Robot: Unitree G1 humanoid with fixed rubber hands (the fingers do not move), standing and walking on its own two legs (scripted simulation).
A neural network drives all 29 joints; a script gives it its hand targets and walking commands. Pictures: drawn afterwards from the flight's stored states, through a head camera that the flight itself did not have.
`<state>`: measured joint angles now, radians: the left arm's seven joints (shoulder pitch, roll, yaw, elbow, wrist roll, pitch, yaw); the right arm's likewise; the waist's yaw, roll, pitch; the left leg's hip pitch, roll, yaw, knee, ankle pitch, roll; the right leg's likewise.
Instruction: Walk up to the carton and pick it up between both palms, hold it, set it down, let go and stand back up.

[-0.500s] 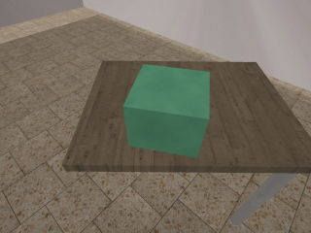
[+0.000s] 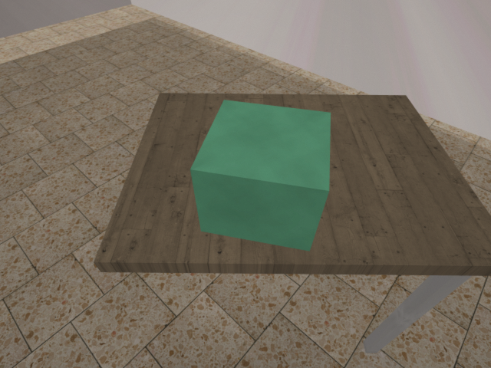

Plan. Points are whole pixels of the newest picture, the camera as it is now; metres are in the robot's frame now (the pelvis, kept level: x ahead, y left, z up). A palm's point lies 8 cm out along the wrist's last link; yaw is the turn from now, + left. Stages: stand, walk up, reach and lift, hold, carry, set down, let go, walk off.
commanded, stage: stand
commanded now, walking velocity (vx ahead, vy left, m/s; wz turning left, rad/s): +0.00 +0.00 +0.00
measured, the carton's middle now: (265, 172) +0.48 -0.03 +0.05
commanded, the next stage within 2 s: none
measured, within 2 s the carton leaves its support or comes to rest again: neither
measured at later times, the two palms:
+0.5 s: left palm out of the picture +0.00 +0.24 -0.13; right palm out of the picture +0.01 -0.24 -0.14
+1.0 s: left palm out of the picture +0.00 +0.23 -0.13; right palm out of the picture +0.00 -0.23 -0.14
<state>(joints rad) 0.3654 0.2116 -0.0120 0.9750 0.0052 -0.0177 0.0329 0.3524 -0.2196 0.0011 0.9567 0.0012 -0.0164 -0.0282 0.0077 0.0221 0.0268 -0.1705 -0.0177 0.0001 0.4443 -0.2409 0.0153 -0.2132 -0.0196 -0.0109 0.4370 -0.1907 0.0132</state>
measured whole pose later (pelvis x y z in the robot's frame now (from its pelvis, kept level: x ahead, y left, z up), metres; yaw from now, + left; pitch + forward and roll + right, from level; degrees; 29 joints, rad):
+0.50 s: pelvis +0.01 +0.00 +0.00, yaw +0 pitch -2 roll +0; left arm 0.34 0.19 -0.01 1.02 0.00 -0.02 0.04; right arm 0.35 -0.20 0.00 1.00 0.00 -0.02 -0.04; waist 0.01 0.02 0.03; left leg -0.16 -0.01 0.00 0.43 -0.24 0.01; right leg -0.20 -0.02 -0.01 0.43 -0.20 0.01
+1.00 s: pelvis +0.01 +0.00 +0.00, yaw +0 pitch -2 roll +0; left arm 0.33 0.18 -0.01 1.05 0.00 -0.01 0.05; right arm 0.35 -0.19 0.00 1.03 0.00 -0.01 -0.04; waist 0.01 0.02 0.03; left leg -0.15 -0.01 0.00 0.42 -0.25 0.01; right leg -0.19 -0.01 0.00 0.42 -0.20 0.01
